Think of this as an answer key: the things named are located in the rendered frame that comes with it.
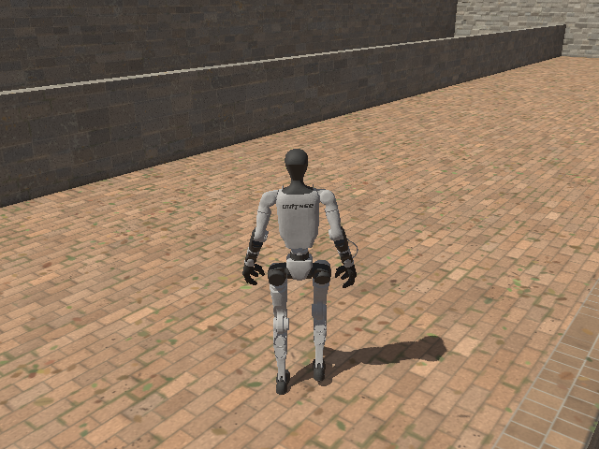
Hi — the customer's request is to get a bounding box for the robot left forearm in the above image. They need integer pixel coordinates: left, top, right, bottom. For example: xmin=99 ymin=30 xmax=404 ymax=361
xmin=244 ymin=228 xmax=263 ymax=267

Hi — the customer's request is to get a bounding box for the robot right hand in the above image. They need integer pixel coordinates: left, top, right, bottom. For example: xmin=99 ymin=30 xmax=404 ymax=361
xmin=335 ymin=265 xmax=357 ymax=288

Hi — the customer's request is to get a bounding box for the robot right upper arm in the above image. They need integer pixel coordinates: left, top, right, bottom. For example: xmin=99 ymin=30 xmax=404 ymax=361
xmin=317 ymin=189 xmax=343 ymax=241

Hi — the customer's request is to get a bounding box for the robot right forearm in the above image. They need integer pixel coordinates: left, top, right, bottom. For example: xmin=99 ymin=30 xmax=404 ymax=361
xmin=334 ymin=226 xmax=354 ymax=268

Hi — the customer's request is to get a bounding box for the robot left hand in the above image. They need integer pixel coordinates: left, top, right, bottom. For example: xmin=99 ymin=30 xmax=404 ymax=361
xmin=242 ymin=263 xmax=265 ymax=285

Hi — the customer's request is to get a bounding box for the humanoid robot torso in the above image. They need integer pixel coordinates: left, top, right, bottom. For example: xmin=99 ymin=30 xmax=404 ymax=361
xmin=276 ymin=185 xmax=320 ymax=281

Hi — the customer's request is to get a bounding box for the robot left upper arm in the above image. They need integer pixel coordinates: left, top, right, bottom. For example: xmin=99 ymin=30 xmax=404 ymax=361
xmin=253 ymin=190 xmax=278 ymax=242

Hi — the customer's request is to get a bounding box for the robot head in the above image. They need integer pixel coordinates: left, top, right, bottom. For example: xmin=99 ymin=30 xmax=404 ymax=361
xmin=282 ymin=149 xmax=314 ymax=195

